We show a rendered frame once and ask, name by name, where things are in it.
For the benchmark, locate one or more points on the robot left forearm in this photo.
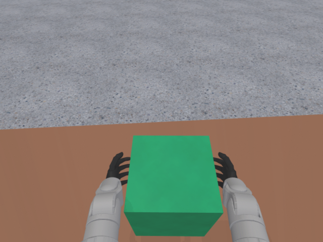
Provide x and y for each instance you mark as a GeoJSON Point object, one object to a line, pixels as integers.
{"type": "Point", "coordinates": [104, 215]}

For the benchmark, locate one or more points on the right robot hand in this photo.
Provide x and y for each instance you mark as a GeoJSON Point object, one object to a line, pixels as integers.
{"type": "Point", "coordinates": [227, 169]}

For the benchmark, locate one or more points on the left robot hand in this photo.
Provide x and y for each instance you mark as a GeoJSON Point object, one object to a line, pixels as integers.
{"type": "Point", "coordinates": [115, 168]}

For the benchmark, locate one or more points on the carton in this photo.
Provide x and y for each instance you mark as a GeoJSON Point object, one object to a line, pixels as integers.
{"type": "Point", "coordinates": [172, 187]}

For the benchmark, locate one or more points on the robot right forearm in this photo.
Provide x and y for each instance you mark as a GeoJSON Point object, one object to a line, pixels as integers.
{"type": "Point", "coordinates": [244, 214]}

